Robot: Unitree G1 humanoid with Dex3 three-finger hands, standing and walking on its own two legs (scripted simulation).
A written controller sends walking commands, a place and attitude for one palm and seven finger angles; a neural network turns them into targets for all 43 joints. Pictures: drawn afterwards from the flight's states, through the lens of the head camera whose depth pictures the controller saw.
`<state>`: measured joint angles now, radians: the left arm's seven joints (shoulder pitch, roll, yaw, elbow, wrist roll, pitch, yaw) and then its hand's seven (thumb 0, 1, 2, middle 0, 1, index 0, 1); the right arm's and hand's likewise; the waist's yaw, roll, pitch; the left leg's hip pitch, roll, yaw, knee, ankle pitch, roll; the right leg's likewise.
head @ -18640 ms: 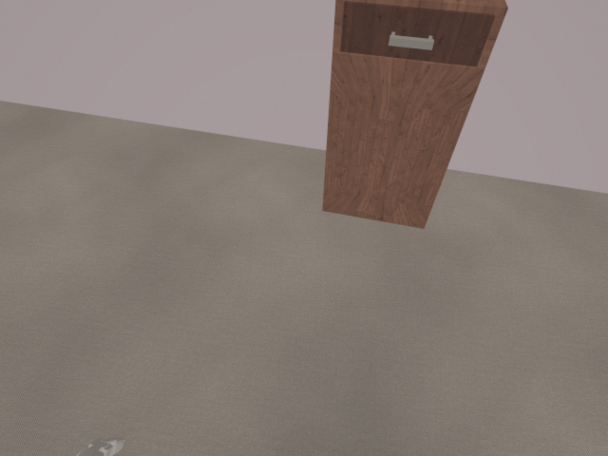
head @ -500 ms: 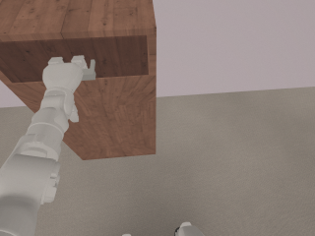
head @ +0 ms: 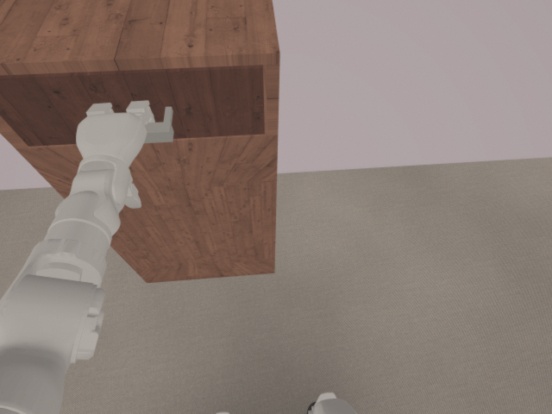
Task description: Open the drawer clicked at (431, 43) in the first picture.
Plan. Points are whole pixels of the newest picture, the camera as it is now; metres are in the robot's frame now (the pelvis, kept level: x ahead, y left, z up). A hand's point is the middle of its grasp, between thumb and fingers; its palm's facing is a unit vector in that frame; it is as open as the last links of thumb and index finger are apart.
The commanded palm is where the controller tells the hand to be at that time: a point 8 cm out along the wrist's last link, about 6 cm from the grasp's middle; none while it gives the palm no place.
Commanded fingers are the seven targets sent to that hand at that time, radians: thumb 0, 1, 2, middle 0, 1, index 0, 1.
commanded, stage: close the thumb around the handle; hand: left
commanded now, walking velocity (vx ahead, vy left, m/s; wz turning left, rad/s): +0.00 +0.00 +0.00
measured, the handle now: (132, 124) +0.55 +0.21 +0.07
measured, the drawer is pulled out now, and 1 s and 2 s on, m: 0.00 0.02 0.15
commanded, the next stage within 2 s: pull the drawer open in 0.50 s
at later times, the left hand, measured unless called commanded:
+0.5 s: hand (127, 158) +0.49 +0.21 +0.05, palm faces -0.03 +0.00 -1.00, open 5.6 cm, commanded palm +0.47 +0.22 +0.10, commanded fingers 0.00 0.90 0.90 -0.40 -1.35 -0.40 -1.35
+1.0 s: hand (126, 171) +0.47 +0.21 +0.05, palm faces -0.01 -0.02 -1.00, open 5.6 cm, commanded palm +0.43 +0.22 +0.10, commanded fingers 0.00 0.90 0.90 -0.40 -1.35 -0.40 -1.35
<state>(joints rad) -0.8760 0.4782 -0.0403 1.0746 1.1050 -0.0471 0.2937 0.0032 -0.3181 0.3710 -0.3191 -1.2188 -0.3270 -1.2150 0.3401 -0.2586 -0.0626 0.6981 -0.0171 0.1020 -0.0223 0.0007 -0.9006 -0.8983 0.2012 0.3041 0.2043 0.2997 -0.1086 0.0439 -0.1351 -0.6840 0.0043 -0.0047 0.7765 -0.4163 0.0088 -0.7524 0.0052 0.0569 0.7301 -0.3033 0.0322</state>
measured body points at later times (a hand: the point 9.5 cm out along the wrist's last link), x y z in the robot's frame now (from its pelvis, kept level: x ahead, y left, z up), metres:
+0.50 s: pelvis +0.00 +0.00 +0.00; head +0.10 -0.01 +0.44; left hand +0.49 +0.21 +0.10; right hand +0.01 -0.28 -0.13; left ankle -0.04 +0.11 -0.71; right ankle +0.02 -0.14 -0.71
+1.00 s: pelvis +0.02 +0.00 +0.01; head +0.09 -0.01 +0.45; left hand +0.47 +0.21 +0.10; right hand +0.06 -0.27 -0.13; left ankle -0.04 +0.11 -0.71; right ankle +0.02 -0.14 -0.71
